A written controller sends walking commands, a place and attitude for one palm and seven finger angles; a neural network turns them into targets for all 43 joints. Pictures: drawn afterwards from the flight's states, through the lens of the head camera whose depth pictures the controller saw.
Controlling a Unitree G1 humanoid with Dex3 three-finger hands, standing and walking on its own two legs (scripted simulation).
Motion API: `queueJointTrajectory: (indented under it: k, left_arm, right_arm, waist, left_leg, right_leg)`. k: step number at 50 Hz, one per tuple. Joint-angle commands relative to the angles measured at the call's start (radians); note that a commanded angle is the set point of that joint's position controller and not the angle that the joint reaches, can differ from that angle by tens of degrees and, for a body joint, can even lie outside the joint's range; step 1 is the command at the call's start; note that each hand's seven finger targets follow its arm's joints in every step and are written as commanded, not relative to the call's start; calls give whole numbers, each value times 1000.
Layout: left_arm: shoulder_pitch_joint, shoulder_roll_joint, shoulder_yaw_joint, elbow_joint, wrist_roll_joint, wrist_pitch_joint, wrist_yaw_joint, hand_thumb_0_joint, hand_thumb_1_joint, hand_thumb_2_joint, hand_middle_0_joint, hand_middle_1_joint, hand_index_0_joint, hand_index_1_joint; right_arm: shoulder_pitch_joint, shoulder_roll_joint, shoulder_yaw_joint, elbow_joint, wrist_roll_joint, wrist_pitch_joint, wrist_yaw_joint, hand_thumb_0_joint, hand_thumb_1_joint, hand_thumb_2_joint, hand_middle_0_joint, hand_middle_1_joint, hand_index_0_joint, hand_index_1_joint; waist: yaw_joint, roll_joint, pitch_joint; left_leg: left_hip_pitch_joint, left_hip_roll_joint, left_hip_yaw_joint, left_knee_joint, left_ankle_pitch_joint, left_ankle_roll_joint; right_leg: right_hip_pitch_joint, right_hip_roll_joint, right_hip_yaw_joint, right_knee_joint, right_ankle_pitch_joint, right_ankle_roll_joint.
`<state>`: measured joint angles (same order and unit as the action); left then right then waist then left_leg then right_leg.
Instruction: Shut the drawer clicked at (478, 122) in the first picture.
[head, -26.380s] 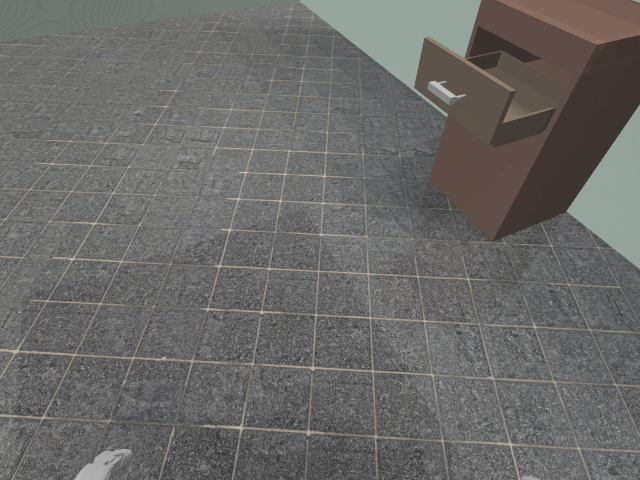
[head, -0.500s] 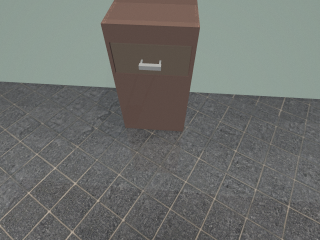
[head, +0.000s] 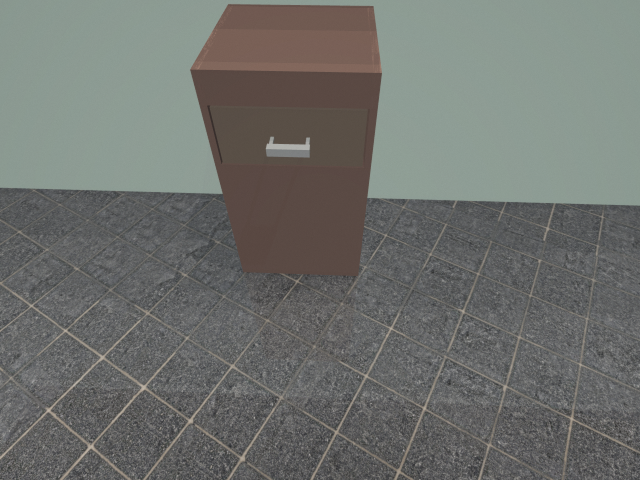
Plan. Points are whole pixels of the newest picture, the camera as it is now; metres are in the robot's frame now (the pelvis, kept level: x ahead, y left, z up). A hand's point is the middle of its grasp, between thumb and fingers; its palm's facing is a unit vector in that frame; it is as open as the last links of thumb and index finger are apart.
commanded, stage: look to check the result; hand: left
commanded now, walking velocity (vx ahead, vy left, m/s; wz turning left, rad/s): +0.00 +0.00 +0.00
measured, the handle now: (289, 145) +0.93 +0.13 -0.14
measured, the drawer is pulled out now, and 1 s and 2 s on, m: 0.00 0.00 0.00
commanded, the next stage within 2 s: stand and wait in 0.54 s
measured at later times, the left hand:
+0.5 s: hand out of the picture +0.05 +0.18 -0.17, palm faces +0.02 -0.97 -0.24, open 7.4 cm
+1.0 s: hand out of the picture +0.08 +0.20 -0.16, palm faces +0.01 -0.96 -0.28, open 7.4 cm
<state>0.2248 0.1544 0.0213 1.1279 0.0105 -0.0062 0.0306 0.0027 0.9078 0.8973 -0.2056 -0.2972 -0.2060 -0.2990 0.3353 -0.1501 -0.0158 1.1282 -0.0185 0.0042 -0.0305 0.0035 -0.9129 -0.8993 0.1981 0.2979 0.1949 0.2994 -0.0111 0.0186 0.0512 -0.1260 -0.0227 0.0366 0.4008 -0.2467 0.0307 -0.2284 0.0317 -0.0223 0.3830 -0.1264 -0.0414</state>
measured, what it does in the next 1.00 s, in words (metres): stands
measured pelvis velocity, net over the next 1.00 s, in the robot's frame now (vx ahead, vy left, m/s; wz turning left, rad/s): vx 0.02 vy -0.01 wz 0.00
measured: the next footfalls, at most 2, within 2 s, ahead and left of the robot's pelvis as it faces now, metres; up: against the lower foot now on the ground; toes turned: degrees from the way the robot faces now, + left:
none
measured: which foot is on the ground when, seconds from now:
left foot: down 0.00-1.00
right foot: down 0.00-1.00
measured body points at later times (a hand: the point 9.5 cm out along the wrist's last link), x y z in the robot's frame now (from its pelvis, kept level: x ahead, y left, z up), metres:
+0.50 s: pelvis +0.02 +0.00 +0.00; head +0.03 -0.01 +0.45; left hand +0.05 +0.24 -0.15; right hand +0.02 -0.23 -0.16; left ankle -0.02 +0.10 -0.74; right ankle +0.05 -0.09 -0.74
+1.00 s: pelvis +0.02 -0.01 +0.00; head +0.04 -0.02 +0.45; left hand +0.08 +0.25 -0.14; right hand +0.03 -0.26 -0.16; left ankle -0.02 +0.10 -0.74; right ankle +0.05 -0.09 -0.74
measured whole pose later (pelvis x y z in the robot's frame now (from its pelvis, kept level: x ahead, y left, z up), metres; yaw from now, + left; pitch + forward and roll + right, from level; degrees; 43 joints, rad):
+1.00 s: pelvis +0.02 -0.01 +0.00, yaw +0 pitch -2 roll +0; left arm 0.14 0.22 0.03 1.14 0.01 -0.02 0.02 0.00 0.90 0.90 -0.21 -0.30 -0.21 -0.30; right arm 0.22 -0.23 -0.02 1.13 -0.02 0.00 -0.03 0.00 -0.91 -0.90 0.20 0.30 0.20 0.30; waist -0.01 0.03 0.06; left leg -0.06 -0.01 0.03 0.34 -0.25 0.02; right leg -0.18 0.05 -0.02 0.35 -0.14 -0.05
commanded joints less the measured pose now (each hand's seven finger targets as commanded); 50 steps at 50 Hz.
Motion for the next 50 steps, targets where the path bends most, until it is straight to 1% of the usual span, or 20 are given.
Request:
queueJointTrajectory:
  k: [1, 6, 7, 10, 11, 14, 16, 20, 23, 26, 28, 31, 32, 33, 35, 38, 40, 43, 45, 50]
  left_arm:
    - [26, 125, 20, -26, -3, -11, 5, 0, 900, 900, -200, -300, -200, -300]
    - [17, 130, 21, -21, -3, -13, 6, 0, 900, 900, -200, -300, -200, -300]
    - [18, 127, 20, -18, -3, -12, 5, 0, 900, 900, -200, -300, -200, -300]
    - [12, 131, 21, -17, -3, -13, 5, 0, 900, 900, -200, -300, -200, -300]
    - [11, 130, 20, -17, -2, -14, 6, 0, 900, 900, -200, -300, -200, -300]
    - [5, 135, 21, -15, -3, -15, 5, 0, 900, 900, -200, -300, -200, -300]
    - [2, 138, 21, -16, -1, -16, 6, 0, 900, 900, -200, -300, -200, -300]
    - [-10, 146, 23, -15, -1, -16, 4, 0, 900, 900, -200, -300, -200, -300]
    - [-12, 155, 24, -16, -2, -21, 5, 0, 900, 900, -200, -300, -200, -300]
    - [-20, 165, 26, -21, -1, -23, 5, 0, 900, 900, -200, -300, -200, -300]
    - [-31, 169, 26, -18, -2, -22, 4, 0, 900, 900, -200, -300, -200, -300]
    - [-32, 178, 29, -22, -1, -24, 4, 0, 900, 900, -200, -300, -200, -300]
    - [-40, 180, 28, -20, -2, -24, 4, 0, 900, 900, -200, -300, -200, -300]
    - [-42, 183, 29, -22, -2, -24, 3, 0, 900, 900, -200, -300, -200, -300]
    - [-50, 190, 29, -23, -3, -24, 3, 0, 900, 900, -200, -300, -200, -300]
    - [-57, 201, 30, -25, -2, -25, 2, 0, 900, 900, -200, -300, -200, -300]
    - [-68, 209, 31, -27, -3, -25, 1, 0, 900, 900, -200, -300, -200, -300]
    - [-76, 215, 31, -27, -3, -24, -1, 0, 900, 900, -200, -300, -200, -300]
    - [-82, 222, 32, -29, -3, -25, -2, 0, 900, 900, -200, -300, -200, -300]
    - [-96, 237, 34, -32, -3, -26, -3, 0, 900, 900, -200, -300, -200, -300]
  right_arm:
    - [62, -94, -15, -26, 2, -14, -10, 0, -900, -900, 200, 300, 200, 300]
    - [62, -99, -14, -23, 3, -17, -12, 0, -900, -900, 200, 300, 200, 300]
    - [58, -94, -14, -19, 3, -17, -12, 0, -900, -900, 200, 300, 200, 300]
    - [53, -103, -14, -20, 3, -18, -13, 0, -900, -900, 200, 300, 200, 300]
    - [47, -107, -16, -21, 3, -17, -13, 0, -900, -900, 200, 300, 200, 300]
    - [42, -106, -15, -18, 3, -19, -14, 0, -900, -900, 200, 300, 200, 300]
    - [36, -116, -17, -21, 4, -18, -13, 0, -900, -900, 200, 300, 200, 300]
    - [17, -123, -17, -20, 2, -19, -12, 0, -900, -900, 200, 300, 200, 300]
    - [10, -132, -18, -21, 3, -21, -12, 0, -900, -900, 200, 300, 200, 300]
    - [-6, -143, -21, -24, 4, -22, -12, 0, -900, -900, 200, 300, 200, 300]
    - [-13, -145, -19, -24, 3, -20, -13, 0, -900, -900, 200, 300, 200, 300]
    - [-20, -157, -22, -26, 4, -21, -12, 0, -900, -900, 200, 300, 200, 300]
    - [-23, -159, -21, -25, 3, -20, -13, 0, -900, -900, 200, 300, 200, 300]
    - [-24, -164, -21, -25, 2, -22, -12, 0, -900, -900, 200, 300, 200, 300]
    - [-38, -170, -22, -25, 2, -21, -12, 0, -900, -900, 200, 300, 200, 300]
    - [-44, -180, -21, -24, 1, -21, -10, 0, -900, -900, 200, 300, 200, 300]
    - [-48, -188, -22, -26, 2, -20, -9, 0, -900, -900, 200, 300, 200, 300]
    - [-57, -194, -21, -26, 1, -20, -8, 0, -900, -900, 200, 300, 200, 300]
    - [-59, -203, -22, -28, 1, -20, -7, 0, -900, -900, 200, 300, 200, 300]
    - [-69, -219, -23, -30, 1, -22, -6, 0, -900, -900, 200, 300, 200, 300]
  waist:
    - [4, 6, 28]
    - [2, -4, 13]
    - [3, 4, 14]
    - [1, -11, 12]
    - [-1, 2, 20]
    - [-1, -4, 10]
    - [-3, -19, 10]
    - [-3, -18, 17]
    - [-5, -18, -21]
    - [-5, -1, -24]
    - [-6, -12, -8]
    - [-6, -11, -26]
    - [-7, -25, -18]
    - [-6, -7, -27]
    - [-6, -13, -15]
    - [-4, 5, -24]
    - [-4, -17, -20]
    - [-3, -3, -8]
    - [-4, -17, -19]
    - [-4, -12, -33]
  left_leg:
    - [-91, 117, -102, -110, 3, 23]
    - [-78, 123, -102, -111, 31, 22]
    - [-74, 123, -100, -112, 29, 23]
    - [-63, 124, -100, -113, 32, 22]
    - [-58, 125, -98, -110, 46, 22]
    - [-50, 126, -96, -110, 66, 20]
    - [-45, 127, -96, -108, 67, 20]
    - [-39, 127, -93, -112, 61, 19]
    - [-15, 127, -88, -104, 95, 18]
    - [-3, 129, -87, -100, 126, 16]
    - [-9, 130, -88, -108, 115, 14]
    - [3, 130, -84, -102, 128, 13]
    - [0, 132, -85, -108, 118, 12]
    - [3, 131, -87, -109, 124, 12]
    - [1, 132, -88, -113, 123, 11]
    - [4, 132, -87, -114, 120, 10]
    - [-2, 133, -89, -118, 112, 9]
    - [-6, 133, -91, -125, 95, 9]
    - [0, 133, -94, -124, 97, 9]
    - [6, 135, -97, -128, 106, 10]
  right_leg:
    - [34, -111, 123, -78, -65, -16]
    - [50, -112, 119, -68, -27, -17]
    - [48, -115, 118, -71, -29, -17]
    - [47, -114, 121, -74, -24, -16]
    - [36, -111, 125, -69, -13, -17]
    - [51, -115, 123, -67, 17, -16]
    - [47, -114, 125, -67, 15, -15]
    - [42, -116, 127, -76, 7, -14]
    - [67, -122, 128, -71, 60, -16]
    - [68, -122, 129, -64, 101, -18]
    - [67, -123, 129, -68, 94, -17]
    - [79, -125, 133, -70, 120, -17]
    - [78, -125, 131, -73, 111, -17]
    - [85, -127, 131, -72, 115, -18]
    - [82, -126, 134, -76, 115, -18]
    - [90, -130, 134, -82, 108, -18]
    - [97, -130, 132, -87, 103, -17]
    - [87, -129, 135, -95, 70, -17]
    - [95, -129, 137, -98, 70, -17]
    - [105, -131, 140, -98, 79, -18]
